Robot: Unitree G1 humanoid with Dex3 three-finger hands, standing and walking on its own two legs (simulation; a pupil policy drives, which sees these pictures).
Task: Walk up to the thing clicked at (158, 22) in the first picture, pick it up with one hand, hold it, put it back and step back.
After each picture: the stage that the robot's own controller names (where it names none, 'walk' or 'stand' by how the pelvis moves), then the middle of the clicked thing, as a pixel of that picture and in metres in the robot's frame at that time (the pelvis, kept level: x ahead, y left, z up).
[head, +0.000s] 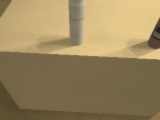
stand; out of the picture +0.63 -0.37 +0.06
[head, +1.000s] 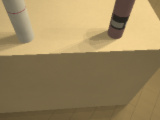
rise first; (121, 10) +0.61 -0.14 +0.10
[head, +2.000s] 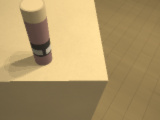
rise first; (39, 36) +0.45 +0.19 +0.09
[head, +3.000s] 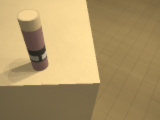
stand; (35, 43) +0.48 +0.20 +0.08
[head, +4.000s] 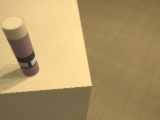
stand; (23, 50) +0.46 +0.22 +0.06
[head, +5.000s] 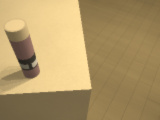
stand; (24, 52) +0.45 +0.23 +0.06
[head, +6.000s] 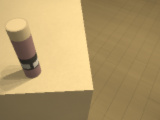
stand; (26, 51) +0.45 +0.22 +0.06
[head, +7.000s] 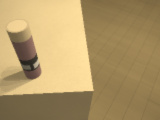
stand; (26, 53) +0.45 +0.22 +0.06
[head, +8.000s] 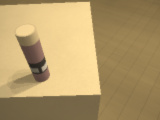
rise first; (35, 56) +0.44 +0.21 +0.06
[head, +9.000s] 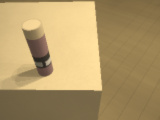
go down; (39, 50) +0.47 +0.21 +0.06
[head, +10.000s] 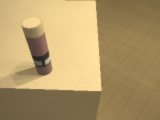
go down; (39, 49) +0.47 +0.20 +0.07
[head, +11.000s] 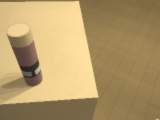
go down; (27, 58) +0.42 +0.19 +0.08
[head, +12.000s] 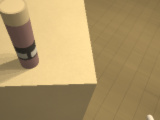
close in; (23, 39) +0.45 +0.19 +0.09
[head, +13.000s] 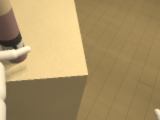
close; (7, 31) +0.46 +0.22 +0.12
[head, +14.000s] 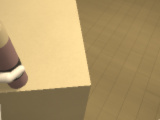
lift; (5, 59) +0.37 +0.23 +0.11
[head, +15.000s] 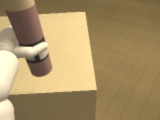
lift; (30, 36) +0.35 +0.15 +0.26
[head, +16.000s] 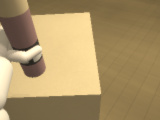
hold; (23, 38) +0.33 +0.17 +0.26
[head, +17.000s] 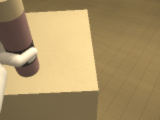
hold; (17, 39) +0.31 +0.17 +0.27
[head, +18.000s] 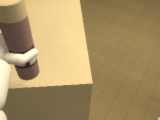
crouch; (20, 43) +0.37 +0.18 +0.20
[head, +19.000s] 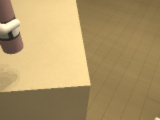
lower; (1, 15) +0.45 +0.23 +0.23
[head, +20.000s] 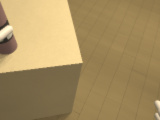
lower; out of the picture +0.49 +0.22 +0.13
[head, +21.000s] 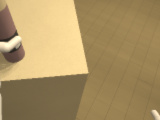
lower; (3, 29) +0.46 +0.22 +0.12
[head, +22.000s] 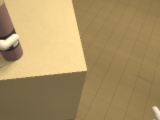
lower; (0, 27) +0.47 +0.22 +0.12
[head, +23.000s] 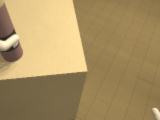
lower; (1, 28) +0.47 +0.22 +0.12
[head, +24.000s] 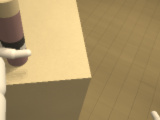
open; (11, 33) +0.45 +0.20 +0.12
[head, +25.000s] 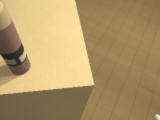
sink last; (8, 43) +0.42 +0.21 +0.11
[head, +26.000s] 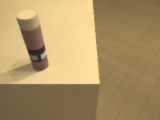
sink last; (34, 43) +0.48 +0.22 +0.10
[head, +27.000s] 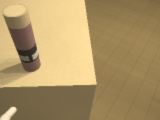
stand; (25, 42) +0.45 +0.21 +0.11
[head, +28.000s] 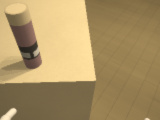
stand; (26, 40) +0.47 +0.22 +0.11
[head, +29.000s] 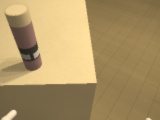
stand; (26, 41) +0.46 +0.21 +0.11
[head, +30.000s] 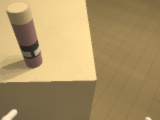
stand; (27, 39) +0.48 +0.21 +0.12
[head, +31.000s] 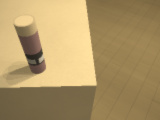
stand; (32, 47) +0.48 +0.21 +0.06
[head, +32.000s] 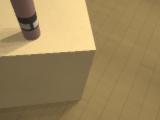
walk; (24, 10) +0.55 +0.21 +0.08
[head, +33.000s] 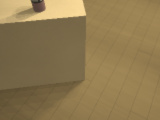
walk; out of the picture +0.83 +0.28 +0.08
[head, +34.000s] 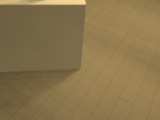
stand; out of the picture +1.06 +0.25 +0.07
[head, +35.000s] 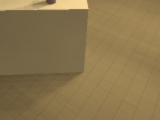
stand; out of the picture +1.06 +0.23 +0.06
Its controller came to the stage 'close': yes
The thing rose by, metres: 0.21
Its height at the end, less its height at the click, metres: +0.00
